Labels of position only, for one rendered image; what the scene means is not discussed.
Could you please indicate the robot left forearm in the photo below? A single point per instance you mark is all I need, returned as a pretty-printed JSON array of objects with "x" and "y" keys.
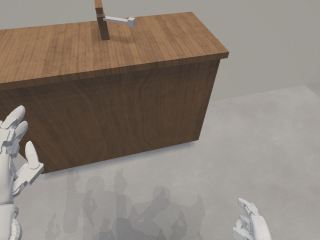
[{"x": 10, "y": 228}]

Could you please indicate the left robot hand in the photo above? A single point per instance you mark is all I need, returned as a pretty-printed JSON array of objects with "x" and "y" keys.
[{"x": 11, "y": 133}]

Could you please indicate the right robot hand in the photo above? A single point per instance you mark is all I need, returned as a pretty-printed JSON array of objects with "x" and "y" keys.
[{"x": 255, "y": 228}]

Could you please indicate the counter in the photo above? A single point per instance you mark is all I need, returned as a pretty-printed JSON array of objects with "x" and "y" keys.
[{"x": 100, "y": 90}]

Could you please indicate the tap lever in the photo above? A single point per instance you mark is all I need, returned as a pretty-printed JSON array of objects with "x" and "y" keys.
[{"x": 131, "y": 21}]

